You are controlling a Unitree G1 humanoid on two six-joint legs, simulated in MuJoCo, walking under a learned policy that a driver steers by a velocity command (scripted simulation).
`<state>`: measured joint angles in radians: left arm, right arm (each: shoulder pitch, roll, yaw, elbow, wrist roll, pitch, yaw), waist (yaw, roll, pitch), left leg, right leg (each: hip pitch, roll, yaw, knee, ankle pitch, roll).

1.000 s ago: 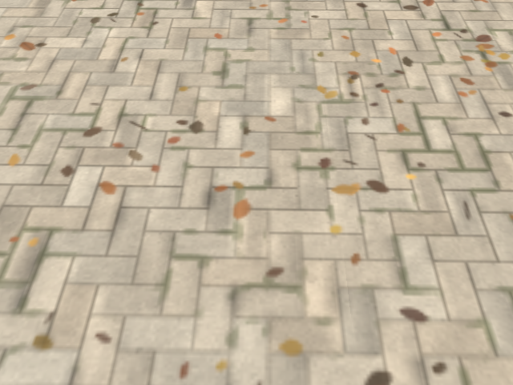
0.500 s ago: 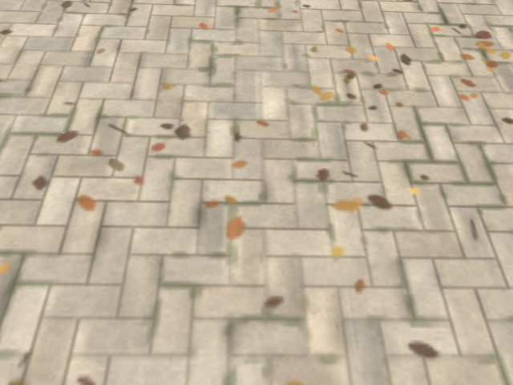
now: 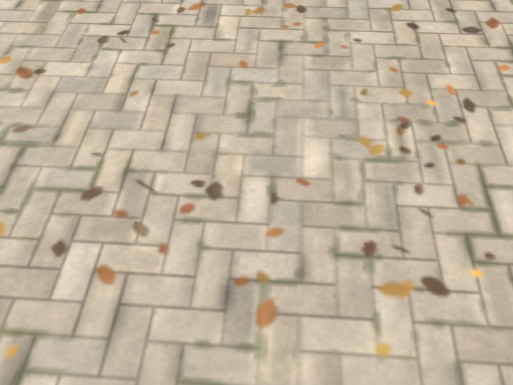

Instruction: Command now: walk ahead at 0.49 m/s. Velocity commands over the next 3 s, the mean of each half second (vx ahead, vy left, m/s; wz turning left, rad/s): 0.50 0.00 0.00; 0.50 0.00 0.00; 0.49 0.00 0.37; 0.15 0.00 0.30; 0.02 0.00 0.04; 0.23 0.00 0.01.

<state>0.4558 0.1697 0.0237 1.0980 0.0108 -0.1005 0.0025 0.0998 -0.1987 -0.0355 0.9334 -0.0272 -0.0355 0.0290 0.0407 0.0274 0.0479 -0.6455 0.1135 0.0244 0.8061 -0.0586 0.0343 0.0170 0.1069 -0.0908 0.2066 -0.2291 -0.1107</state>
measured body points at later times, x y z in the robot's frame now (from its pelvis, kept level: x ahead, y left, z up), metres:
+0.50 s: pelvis +0.29 +0.05 +0.00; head +0.31 +0.06 +0.45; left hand +0.40 +0.28 -0.14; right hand +0.23 -0.19 -0.14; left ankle +0.25 +0.10 -0.74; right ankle +0.40 -0.11 -0.68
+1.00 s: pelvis +0.56 -0.01 +0.00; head +0.58 -0.02 +0.45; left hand +0.54 +0.24 -0.14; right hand +0.65 -0.26 -0.14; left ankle +0.63 +0.15 -0.67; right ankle +0.55 -0.07 -0.74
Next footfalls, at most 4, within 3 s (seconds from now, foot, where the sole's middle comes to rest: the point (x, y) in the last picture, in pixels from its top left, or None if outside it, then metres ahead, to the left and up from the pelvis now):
0.18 left None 0.29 0.10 -0.78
0.74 right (308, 345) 0.59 -0.07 -0.78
1.30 left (249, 251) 0.88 0.10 -0.78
1.80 right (276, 188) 1.13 0.02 -0.78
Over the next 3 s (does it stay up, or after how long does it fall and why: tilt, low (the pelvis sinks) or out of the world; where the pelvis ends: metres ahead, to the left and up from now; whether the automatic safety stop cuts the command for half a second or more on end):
stays up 1.13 0.08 -0.01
